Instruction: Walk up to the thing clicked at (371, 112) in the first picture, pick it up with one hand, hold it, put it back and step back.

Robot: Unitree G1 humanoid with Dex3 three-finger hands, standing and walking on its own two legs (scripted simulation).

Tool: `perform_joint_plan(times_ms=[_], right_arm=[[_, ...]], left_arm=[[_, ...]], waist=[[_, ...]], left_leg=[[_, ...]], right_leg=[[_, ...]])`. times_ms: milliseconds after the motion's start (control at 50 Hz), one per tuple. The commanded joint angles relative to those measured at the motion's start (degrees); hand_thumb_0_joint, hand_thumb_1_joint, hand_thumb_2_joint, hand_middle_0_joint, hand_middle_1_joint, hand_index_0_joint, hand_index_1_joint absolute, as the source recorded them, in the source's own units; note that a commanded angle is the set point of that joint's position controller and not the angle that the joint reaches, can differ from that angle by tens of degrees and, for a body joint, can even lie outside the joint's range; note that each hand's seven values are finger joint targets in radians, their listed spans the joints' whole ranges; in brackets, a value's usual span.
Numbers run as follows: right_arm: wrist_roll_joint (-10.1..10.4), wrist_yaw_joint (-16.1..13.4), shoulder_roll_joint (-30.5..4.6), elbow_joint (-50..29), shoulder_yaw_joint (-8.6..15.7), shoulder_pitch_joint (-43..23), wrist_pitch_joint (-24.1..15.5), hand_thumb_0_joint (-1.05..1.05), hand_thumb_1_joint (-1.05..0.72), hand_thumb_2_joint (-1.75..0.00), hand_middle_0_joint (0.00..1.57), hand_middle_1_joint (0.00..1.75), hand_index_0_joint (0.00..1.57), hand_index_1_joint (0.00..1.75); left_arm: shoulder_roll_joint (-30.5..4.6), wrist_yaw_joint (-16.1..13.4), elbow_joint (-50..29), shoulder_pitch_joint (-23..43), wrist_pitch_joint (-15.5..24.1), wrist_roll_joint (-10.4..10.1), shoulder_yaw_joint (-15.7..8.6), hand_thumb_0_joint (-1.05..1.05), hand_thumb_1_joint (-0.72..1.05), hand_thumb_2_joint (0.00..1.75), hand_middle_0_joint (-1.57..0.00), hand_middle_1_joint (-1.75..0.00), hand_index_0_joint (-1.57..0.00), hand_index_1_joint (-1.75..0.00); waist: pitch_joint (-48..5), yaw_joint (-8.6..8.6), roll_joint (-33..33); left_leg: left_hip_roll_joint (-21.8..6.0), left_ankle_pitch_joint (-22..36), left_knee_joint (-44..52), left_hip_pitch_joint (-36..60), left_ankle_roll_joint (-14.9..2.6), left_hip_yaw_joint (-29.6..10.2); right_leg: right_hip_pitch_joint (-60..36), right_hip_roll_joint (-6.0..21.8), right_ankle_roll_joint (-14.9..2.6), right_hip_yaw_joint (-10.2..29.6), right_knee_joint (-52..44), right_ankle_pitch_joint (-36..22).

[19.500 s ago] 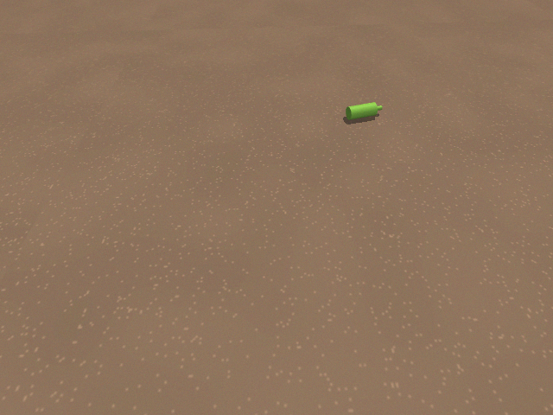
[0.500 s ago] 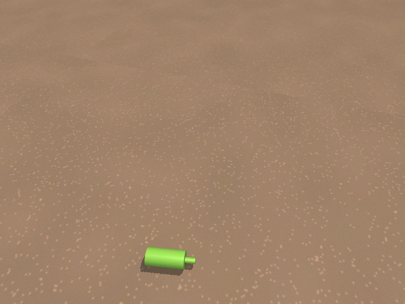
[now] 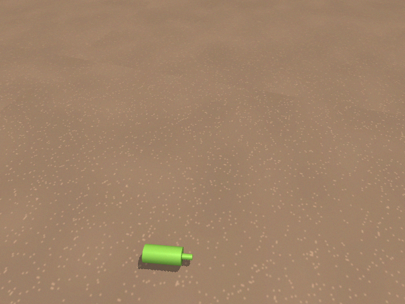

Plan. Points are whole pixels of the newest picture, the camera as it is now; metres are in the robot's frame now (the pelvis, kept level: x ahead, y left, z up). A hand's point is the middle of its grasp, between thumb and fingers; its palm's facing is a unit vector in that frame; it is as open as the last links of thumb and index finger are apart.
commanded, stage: stand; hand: left
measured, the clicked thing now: (168, 255) +0.46 +0.21 -0.74
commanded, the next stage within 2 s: rise first in 1.88 s
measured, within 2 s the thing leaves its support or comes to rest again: neither
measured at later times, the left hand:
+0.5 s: hand out of the picture +0.07 +0.25 -0.15, palm faces -0.02 -0.94 -0.34, open 7.4 cm
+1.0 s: hand out of the picture +0.08 +0.25 -0.16, palm faces -0.02 -0.94 -0.34, open 7.4 cm
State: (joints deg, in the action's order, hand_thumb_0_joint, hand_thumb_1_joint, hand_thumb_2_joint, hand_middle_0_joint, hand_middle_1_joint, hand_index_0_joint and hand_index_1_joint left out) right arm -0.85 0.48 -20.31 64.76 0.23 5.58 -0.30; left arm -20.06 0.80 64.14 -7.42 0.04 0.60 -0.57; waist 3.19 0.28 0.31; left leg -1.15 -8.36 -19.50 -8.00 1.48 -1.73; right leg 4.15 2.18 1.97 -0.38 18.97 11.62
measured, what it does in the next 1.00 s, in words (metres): stands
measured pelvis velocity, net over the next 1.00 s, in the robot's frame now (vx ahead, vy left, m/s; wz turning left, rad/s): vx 0.01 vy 0.00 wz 0.00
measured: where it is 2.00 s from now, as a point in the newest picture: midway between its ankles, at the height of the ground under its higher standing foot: outside the picture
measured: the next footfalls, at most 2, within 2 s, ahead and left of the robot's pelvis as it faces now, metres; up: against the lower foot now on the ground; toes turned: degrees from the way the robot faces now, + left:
none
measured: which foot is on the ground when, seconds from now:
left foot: down 0.00-1.00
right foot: down 0.00-1.00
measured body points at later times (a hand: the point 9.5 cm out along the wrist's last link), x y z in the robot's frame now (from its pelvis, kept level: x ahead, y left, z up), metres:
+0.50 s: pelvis +0.00 +0.00 +0.00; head +0.01 +0.00 +0.45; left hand +0.07 +0.30 -0.13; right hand +0.07 -0.30 -0.14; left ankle +0.03 +0.14 -0.75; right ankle -0.01 -0.14 -0.75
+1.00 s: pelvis +0.01 +0.00 +0.00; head +0.02 +0.00 +0.45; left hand +0.08 +0.30 -0.13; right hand +0.09 -0.30 -0.13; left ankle +0.03 +0.14 -0.75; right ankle -0.01 -0.14 -0.75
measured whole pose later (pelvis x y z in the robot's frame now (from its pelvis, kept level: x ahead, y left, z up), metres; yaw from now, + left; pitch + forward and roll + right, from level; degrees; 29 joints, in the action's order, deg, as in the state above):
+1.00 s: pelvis +0.01 +0.00 +0.00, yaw +0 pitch -2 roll +0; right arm -0.7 0.4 -20.3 64.4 -0.1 6.1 -0.3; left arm -20.3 0.6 63.3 -7.6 0.3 0.5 -0.1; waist 3.4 0.3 0.3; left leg -1.4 -9.6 -20.0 -8.2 1.7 -1.6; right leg 4.3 2.0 1.8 -0.2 19.3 12.6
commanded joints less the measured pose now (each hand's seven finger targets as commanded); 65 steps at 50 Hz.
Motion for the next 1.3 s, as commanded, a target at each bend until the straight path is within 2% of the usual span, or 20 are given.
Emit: perform_joint_plan(times_ms=[0,20,40,60,140,260,320,380,460,500,540,600,680,740,920,940,1040,1140,1180,1280], right_arm=[[0.20,-0.56,-12.51,-3.30,2.48,-2.68,-1.00,0.00,-0.90,-0.90,0.20,0.30,0.20,0.30],[0.18,-0.54,-12.26,-3.46,2.53,-2.96,-1.03,0.00,-0.90,-0.90,0.20,0.30,0.20,0.30],[0.29,-0.52,-12.65,-3.22,2.54,-2.54,-0.98,0.00,-0.90,-0.90,0.20,0.30,0.20,0.30],[0.22,-0.44,-12.29,-3.40,2.54,-2.66,-1.16,0.00,-0.90,-0.90,0.20,0.30,0.20,0.30],[0.16,-0.58,-12.56,-2.98,2.50,-1.94,-1.20,0.00,-0.90,-0.90,0.20,0.30,0.20,0.30],[0.27,-0.64,-12.43,-3.02,2.40,-1.65,-1.34,0.00,-0.90,-0.90,0.20,0.30,0.20,0.30],[0.31,-0.68,-12.35,-2.81,2.18,-1.12,-1.27,0.00,-0.90,-0.90,0.20,0.30,0.20,0.30],[0.29,-0.66,-12.37,-2.89,2.06,-0.81,-1.22,0.00,-0.90,-0.90,0.20,0.30,0.20,0.30],[0.33,-0.68,-12.29,-3.10,1.98,-1.03,-1.31,0.00,-0.90,-0.90,0.20,0.30,0.20,0.30],[0.29,-0.72,-12.36,-2.99,1.90,-0.54,-1.34,0.00,-0.90,-0.90,0.20,0.30,0.20,0.30],[0.40,-0.76,-12.55,-3.03,1.97,-1.29,-1.27,0.00,-0.90,-0.90,0.20,0.30,0.20,0.30],[0.40,-0.66,-12.48,-3.09,1.98,-1.10,-1.29,0.00,-0.90,-0.90,0.20,0.30,0.20,0.30],[0.40,-0.66,-12.21,-3.44,2.02,-1.47,-1.30,0.00,-0.90,-0.90,0.20,0.30,0.20,0.30],[0.48,-0.67,-12.09,-3.52,1.89,-1.26,-1.29,0.00,-0.90,-0.90,0.20,0.30,0.20,0.30],[0.48,-0.73,-12.13,-3.77,2.01,-1.67,-1.21,0.00,-0.90,-0.90,0.20,0.30,0.20,0.30],[0.48,-0.82,-12.10,-3.68,1.93,-1.18,-1.17,0.00,-0.90,-0.90,0.20,0.30,0.20,0.30],[0.47,-0.92,-12.26,-3.76,1.99,-1.48,-1.22,0.00,-0.90,-0.90,0.20,0.30,0.20,0.30],[0.44,-1.00,-12.13,-3.84,1.90,-1.20,-1.21,0.00,-0.90,-0.90,0.20,0.30,0.20,0.30],[0.44,-0.94,-12.28,-3.76,1.93,-1.87,-1.20,0.00,-0.90,-0.90,0.20,0.30,0.20,0.30],[0.47,-0.87,-12.29,-3.93,2.18,-2.00,-1.23,0.00,-0.90,-0.90,0.20,0.30,0.20,0.30]], left_arm=[[-12.42,-0.94,-3.50,2.30,1.29,0.20,-2.25,0.00,0.90,0.90,-0.20,-0.30,-0.20,-0.30],[-12.75,-0.96,-3.56,2.37,1.28,0.24,-2.26,0.00,0.90,0.90,-0.20,-0.30,-0.20,-0.30],[-12.41,-0.89,-3.41,1.65,1.25,0.15,-2.20,0.00,0.90,0.90,-0.20,-0.30,-0.20,-0.30],[-12.84,-0.89,-3.69,1.85,1.38,0.16,-2.25,0.00,0.90,0.90,-0.20,-0.30,-0.20,-0.30],[-12.58,-0.83,-3.67,1.32,1.25,0.18,-2.25,0.00,0.90,0.90,-0.20,-0.30,-0.20,-0.30],[-12.62,-0.96,-3.87,1.17,1.39,-0.03,-2.03,0.00,0.90,0.90,-0.20,-0.30,-0.20,-0.30],[-12.53,-0.98,-3.90,0.98,1.32,-0.02,-1.93,0.00,0.90,0.90,-0.20,-0.30,-0.20,-0.30],[-12.75,-1.00,-3.93,1.30,1.31,0.09,-1.93,0.00,0.90,0.90,-0.20,-0.30,-0.20,-0.30],[-12.81,-1.12,-4.04,1.12,1.42,0.01,-1.79,0.00,0.90,0.90,-0.20,-0.30,-0.20,-0.30],[-12.77,-1.11,-4.16,1.62,1.38,0.01,-1.82,0.00,0.90,0.90,-0.20,-0.30,-0.20,-0.30],[-12.56,-1.06,-3.82,1.05,1.14,-0.03,-1.75,0.00,0.90,0.90,-0.20,-0.30,-0.20,-0.30],[-12.60,-1.04,-3.91,1.27,1.23,0.00,-1.74,0.00,0.90,0.90,-0.20,-0.30,-0.20,-0.30],[-12.83,-1.11,-4.11,1.60,1.50,0.01,-1.76,0.00,0.90,0.90,-0.20,-0.30,-0.20,-0.30],[-12.81,-1.13,-4.04,1.77,1.44,-0.01,-1.84,0.00,0.90,0.90,-0.20,-0.30,-0.20,-0.30],[-12.73,-1.24,-4.09,1.23,1.61,0.00,-1.79,0.00,0.90,0.90,-0.20,-0.30,-0.20,-0.30],[-12.91,-1.24,-4.04,1.47,1.52,0.03,-1.86,0.00,0.90,0.90,-0.20,-0.30,-0.20,-0.30],[-12.83,-1.33,-4.08,1.35,1.47,-0.05,-1.95,0.00,0.90,0.90,-0.20,-0.30,-0.20,-0.30],[-12.88,-1.34,-4.02,1.86,1.35,0.05,-2.07,0.00,0.90,0.90,-0.20,-0.30,-0.20,-0.30],[-12.41,-1.29,-3.79,1.51,1.11,-0.06,-2.00,0.00,0.90,0.90,-0.20,-0.30,-0.20,-0.30],[-12.79,-1.17,-3.95,1.53,1.28,0.15,-2.15,0.00,0.90,0.90,-0.20,-0.30,-0.20,-0.30]], waist=[[-1.44,-0.39,-0.18],[-1.96,-0.34,-0.93],[-1.29,-0.44,0.60],[-2.56,-0.30,-0.46],[-2.39,-0.18,0.57],[-4.12,-0.21,-0.68],[-2.95,-0.27,-0.20],[-3.09,-0.36,-0.49],[-3.88,-0.24,-0.93],[-3.76,-0.26,-0.46],[-2.43,-0.15,0.14],[-2.55,-0.16,-0.27],[-4.11,-0.34,-0.75],[-3.24,-0.36,-0.60],[-5.34,-0.16,-0.85],[-4.59,-0.43,-0.82],[-5.98,-0.13,-0.22],[-3.98,-0.39,-0.49],[-2.36,-0.01,-0.03],[-3.32,-0.13,-0.74]], left_leg=[[-5.30,-2.20,3.99,0.12,-2.05,-4.31],[-5.46,-0.68,3.71,0.76,-2.12,-4.35],[-5.30,-2.75,4.19,0.26,-2.05,-4.56],[-5.52,-0.20,3.78,1.12,-2.16,-4.48],[-5.66,-1.14,4.18,-0.15,-2.22,-4.73],[-5.80,5.60,2.25,2.12,-2.26,-4.12],[-5.53,3.33,2.86,0.83,-2.18,-4.06],[-5.69,3.65,2.97,0.42,-2.33,-4.15],[-5.89,7.34,2.23,2.18,-2.09,-4.00],[-5.97,6.79,2.32,1.07,-2.25,-3.84],[-5.68,3.58,3.15,0.75,-2.02,-4.17],[-5.81,3.24,3.26,0.64,-2.19,-4.29],[-5.99,7.74,1.96,2.55,-2.24,-3.99],[-5.68,6.60,2.35,1.10,-2.24,-3.85],[-6.12,11.10,0.98,3.67,-2.12,-3.58],[-5.84,9.39,1.31,2.74,-2.12,-3.27],[-6.27,12.87,0.76,3.53,-2.23,-3.24],[-6.09,10.74,1.68,2.40,-2.19,-3.30],[-5.92,7.74,2.73,1.53,-2.04,-3.64],[-6.09,7.00,2.37,2.65,-2.36,-3.82]], right_leg=[[4.25,5.05,-2.56,3.76,-5.29,2.52],[4.05,5.23,-2.84,3.84,-5.05,1.69],[4.96,4.91,-2.62,3.78,-5.26,2.74],[3.94,5.24,-2.91,3.92,-4.67,0.75],[3.37,5.06,-2.84,3.80,-4.02,0.25],[3.11,5.36,-2.87,4.13,-3.74,-3.34],[3.42,5.21,-2.83,3.97,-3.73,-2.57],[3.04,5.31,-2.74,3.92,-3.52,-3.13],[3.38,5.31,-2.62,3.71,-3.21,-4.89],[2.12,5.48,-2.64,3.87,-3.12,-5.30],[3.49,5.22,-2.70,3.67,-3.20,-2.63],[3.54,5.17,-2.75,3.73,-3.50,-2.22],[3.17,5.42,-2.76,3.81,-3.30,-5.38],[2.32,5.39,-2.59,3.57,-3.25,-5.55],[1.62,5.61,-2.50,3.40,-2.92,-9.67],[1.81,5.61,-2.52,3.64,-3.41,-8.52],[0.24,5.68,-2.47,3.26,-2.46,-11.57],[0.88,5.55,-2.54,3.25,-2.92,-9.59],[2.00,5.19,-2.53,3.00,-3.27,-5.47],[2.49,5.34,-2.78,3.34,-3.70,-4.37]])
